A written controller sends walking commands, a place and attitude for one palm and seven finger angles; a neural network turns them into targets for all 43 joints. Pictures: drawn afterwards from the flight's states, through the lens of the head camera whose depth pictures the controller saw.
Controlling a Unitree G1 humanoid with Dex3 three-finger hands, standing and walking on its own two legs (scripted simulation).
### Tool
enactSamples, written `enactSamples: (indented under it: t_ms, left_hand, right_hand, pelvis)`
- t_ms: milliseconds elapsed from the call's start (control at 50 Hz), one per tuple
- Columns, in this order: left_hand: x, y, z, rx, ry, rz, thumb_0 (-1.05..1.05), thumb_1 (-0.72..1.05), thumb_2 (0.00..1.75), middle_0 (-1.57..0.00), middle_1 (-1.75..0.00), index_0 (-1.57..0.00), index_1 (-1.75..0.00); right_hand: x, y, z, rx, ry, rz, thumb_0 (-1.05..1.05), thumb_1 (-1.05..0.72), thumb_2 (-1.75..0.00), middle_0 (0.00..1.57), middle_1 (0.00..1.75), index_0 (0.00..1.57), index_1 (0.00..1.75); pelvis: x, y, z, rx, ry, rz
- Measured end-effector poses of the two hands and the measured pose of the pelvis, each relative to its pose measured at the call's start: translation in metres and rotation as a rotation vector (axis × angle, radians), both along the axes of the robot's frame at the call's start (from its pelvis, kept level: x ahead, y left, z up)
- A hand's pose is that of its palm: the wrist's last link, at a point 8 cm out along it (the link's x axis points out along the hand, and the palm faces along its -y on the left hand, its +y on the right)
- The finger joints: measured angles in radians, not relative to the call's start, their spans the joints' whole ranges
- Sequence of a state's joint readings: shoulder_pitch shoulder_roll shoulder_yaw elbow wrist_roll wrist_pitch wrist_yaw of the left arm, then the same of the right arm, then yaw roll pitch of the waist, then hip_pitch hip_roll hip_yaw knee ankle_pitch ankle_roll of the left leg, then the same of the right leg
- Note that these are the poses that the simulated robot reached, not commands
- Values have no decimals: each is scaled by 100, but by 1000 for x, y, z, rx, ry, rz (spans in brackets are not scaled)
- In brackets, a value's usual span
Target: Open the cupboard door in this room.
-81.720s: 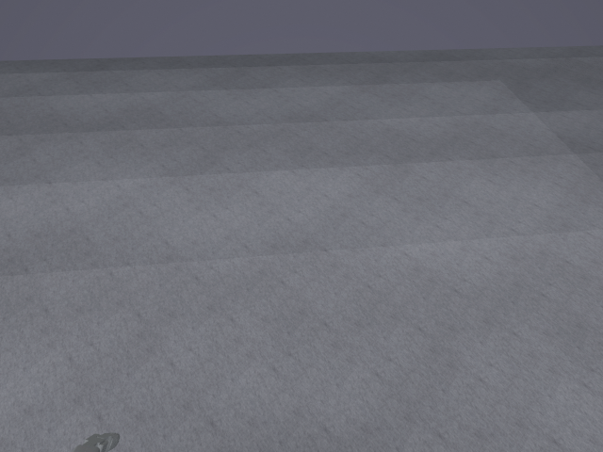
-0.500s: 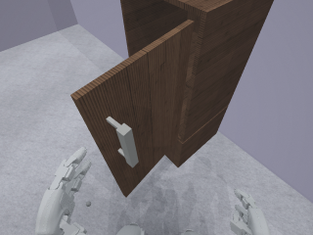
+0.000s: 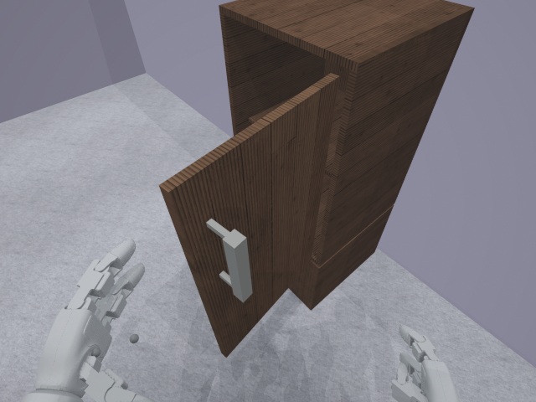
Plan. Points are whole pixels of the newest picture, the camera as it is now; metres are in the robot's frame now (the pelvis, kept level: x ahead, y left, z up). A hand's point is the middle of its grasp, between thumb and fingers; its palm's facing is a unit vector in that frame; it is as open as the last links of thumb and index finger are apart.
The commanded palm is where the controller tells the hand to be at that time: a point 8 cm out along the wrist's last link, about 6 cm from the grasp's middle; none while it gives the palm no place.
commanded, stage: draw the hand back to the body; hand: left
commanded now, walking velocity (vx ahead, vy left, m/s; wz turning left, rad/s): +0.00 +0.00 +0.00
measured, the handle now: (229, 261) +0.32 +0.09 +0.05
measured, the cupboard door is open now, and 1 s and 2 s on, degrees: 98 98 98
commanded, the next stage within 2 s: step back with the hand held close in 1.12 s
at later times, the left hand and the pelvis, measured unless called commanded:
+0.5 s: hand (47, 292) +0.20 +0.25 +0.17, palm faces +0.33 -0.86 -0.39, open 12.0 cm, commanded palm +0.15 +0.29 +0.19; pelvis +0.01 +0.02 +0.05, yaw -1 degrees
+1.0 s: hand (17, 270) +0.20 +0.26 +0.20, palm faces +0.43 -0.81 -0.39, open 7.6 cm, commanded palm +0.15 +0.30 +0.22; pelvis +0.01 +0.01 +0.05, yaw -2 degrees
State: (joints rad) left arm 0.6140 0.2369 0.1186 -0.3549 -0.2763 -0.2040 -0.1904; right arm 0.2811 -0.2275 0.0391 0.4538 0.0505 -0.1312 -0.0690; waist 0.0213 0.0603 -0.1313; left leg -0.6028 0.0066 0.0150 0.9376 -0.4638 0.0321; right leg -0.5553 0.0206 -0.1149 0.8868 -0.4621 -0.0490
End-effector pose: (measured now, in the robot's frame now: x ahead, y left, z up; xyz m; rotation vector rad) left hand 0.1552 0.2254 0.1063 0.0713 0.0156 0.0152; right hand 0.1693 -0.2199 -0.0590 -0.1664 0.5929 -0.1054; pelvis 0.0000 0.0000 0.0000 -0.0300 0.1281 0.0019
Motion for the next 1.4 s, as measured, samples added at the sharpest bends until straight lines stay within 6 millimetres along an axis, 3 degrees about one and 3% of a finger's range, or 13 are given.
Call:
enactSamples:
  t_ms: [60,200,480,800,1020,1260,1400]
  left_hand:
    - [-3,8,7,7,-9,15,-1,-47,32,-15,-30,-16,-30]
    - [-7,32,30,242,54,203,-1,-32,38,-16,-30,-17,-30]
    - [4,63,75,338,-21,325,0,14,58,-18,-30,-19,-30]
    - [5,88,123,406,-172,428,1,69,82,-20,-30,-21,-30]
    - [3,74,112,377,-133,407,2,86,89,-20,-30,-21,-30]
    - [0,66,117,385,-158,411,2,88,90,-21,-30,-21,-30]
    - [9,68,128,459,-207,373,2,89,90,-21,-30,-21,-30]
  right_hand:
    - [3,2,5,-6,-12,8,1,-91,-90,20,30,20,30]
    - [7,10,18,-36,13,7,1,-91,-90,20,30,20,30]
    - [14,28,32,-29,46,55,1,-90,-89,20,30,20,30]
    - [16,14,36,-33,74,49,1,-90,-89,20,30,20,30]
    - [6,0,32,-32,98,26,1,-91,-89,20,30,20,30]
    - [3,-8,32,-21,87,18,1,-91,-89,20,30,20,30]
    - [-2,-16,34,-31,102,-22,1,-91,-89,20,30,20,30]
  pelvis:
    - [1,2,3,-2,-14,2]
    - [4,8,21,0,-73,-3]
    - [13,19,45,13,-170,-14]
    - [13,13,53,16,-213,-23]
    - [9,5,54,18,-220,-26]
    - [6,-4,54,20,-228,-29]
    - [0,-3,53,8,-162,-38]
